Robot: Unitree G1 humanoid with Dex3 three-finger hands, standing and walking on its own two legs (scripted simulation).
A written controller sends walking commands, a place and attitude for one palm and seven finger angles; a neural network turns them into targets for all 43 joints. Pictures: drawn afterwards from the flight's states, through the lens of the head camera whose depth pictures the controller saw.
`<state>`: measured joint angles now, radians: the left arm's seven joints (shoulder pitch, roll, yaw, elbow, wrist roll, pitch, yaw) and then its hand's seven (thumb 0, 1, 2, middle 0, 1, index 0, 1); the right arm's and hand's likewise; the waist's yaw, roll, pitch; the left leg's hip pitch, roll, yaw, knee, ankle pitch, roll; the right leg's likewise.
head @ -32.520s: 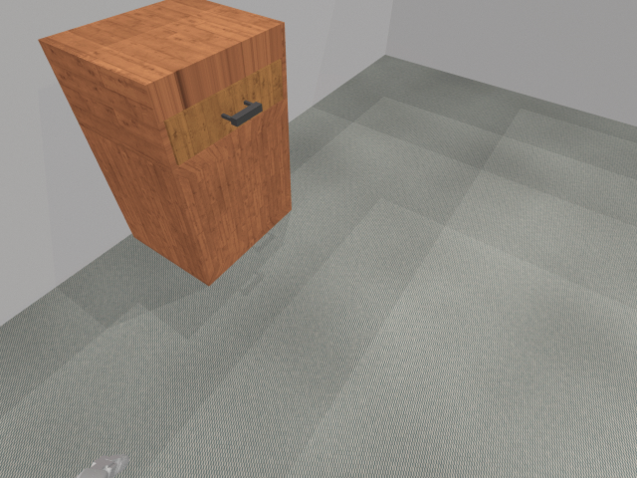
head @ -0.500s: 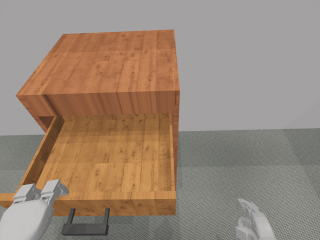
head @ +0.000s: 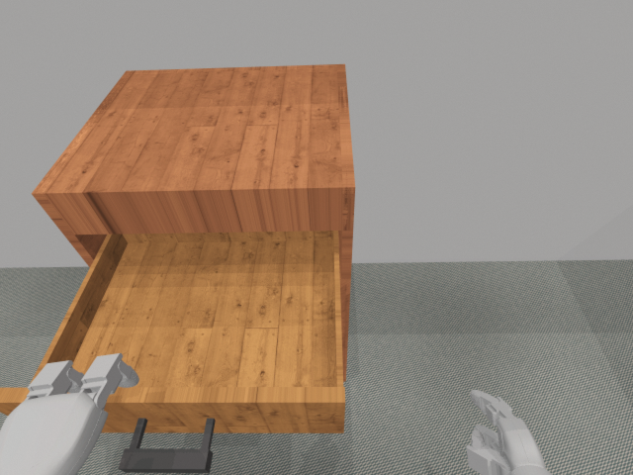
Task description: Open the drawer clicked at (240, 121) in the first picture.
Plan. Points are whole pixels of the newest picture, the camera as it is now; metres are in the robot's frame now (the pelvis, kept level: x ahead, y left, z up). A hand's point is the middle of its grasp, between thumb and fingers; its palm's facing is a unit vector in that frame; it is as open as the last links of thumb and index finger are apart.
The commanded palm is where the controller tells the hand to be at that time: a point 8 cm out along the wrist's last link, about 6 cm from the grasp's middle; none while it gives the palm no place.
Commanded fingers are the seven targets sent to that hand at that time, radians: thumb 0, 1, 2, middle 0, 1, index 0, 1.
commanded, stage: draw the hand back to the body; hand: left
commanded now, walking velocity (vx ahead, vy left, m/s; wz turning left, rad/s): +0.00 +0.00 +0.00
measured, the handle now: (171, 443) +0.17 +0.24 -0.11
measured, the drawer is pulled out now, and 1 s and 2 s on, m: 0.30 0.30 0.30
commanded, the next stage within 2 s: step back with the hand held close in 1.54 s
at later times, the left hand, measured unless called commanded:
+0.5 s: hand (63, 415) +0.14 +0.27 +0.09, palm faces +0.06 -0.04 -1.00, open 13.8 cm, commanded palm +0.11 +0.28 +0.15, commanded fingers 0.00 -0.50 0.30 -0.30 -1.20 -0.30 -1.20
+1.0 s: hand (79, 347) +0.18 +0.24 +0.17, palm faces +0.38 -0.82 -0.42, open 11.7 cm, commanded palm +0.12 +0.28 +0.19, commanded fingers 0.00 0.34 0.66 -0.24 -0.66 -0.24 -0.66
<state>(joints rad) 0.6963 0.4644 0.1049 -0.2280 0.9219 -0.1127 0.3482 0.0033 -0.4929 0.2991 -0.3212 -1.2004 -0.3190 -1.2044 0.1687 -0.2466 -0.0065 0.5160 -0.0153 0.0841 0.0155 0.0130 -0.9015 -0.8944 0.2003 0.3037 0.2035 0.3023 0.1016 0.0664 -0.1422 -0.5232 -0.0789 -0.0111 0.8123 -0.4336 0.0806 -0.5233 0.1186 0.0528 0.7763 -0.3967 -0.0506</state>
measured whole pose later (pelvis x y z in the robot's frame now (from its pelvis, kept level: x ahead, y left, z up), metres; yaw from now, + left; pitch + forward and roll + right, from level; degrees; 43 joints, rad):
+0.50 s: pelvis +0.00 +0.01 +0.01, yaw +0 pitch +5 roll -2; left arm 0.69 0.53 0.12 -0.40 0.89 -0.06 0.28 0.00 -0.49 0.30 -0.32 -1.20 -0.32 -1.20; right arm 0.17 -0.25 0.01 0.51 0.00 0.09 0.01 0.01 -0.90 -0.89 0.20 0.30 0.20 0.30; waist 0.12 0.09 -0.12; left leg -0.42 -0.08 -0.01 0.73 -0.40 0.09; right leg -0.41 0.11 0.06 0.69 -0.36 -0.04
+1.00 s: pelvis +0.01 -0.01 +0.03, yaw +3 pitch -1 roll -1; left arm 0.59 0.35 0.26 -0.47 -0.07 -0.10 0.11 0.00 0.01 0.52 -0.27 -0.87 -0.27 -0.88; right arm 0.20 -0.21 0.03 0.60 0.02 -0.12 -0.07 0.01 -0.90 -0.89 0.20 0.30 0.20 0.30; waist 0.04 0.07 -0.01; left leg -0.17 -0.08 -0.07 0.50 -0.30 0.07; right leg -0.15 0.10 0.03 0.45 -0.27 -0.06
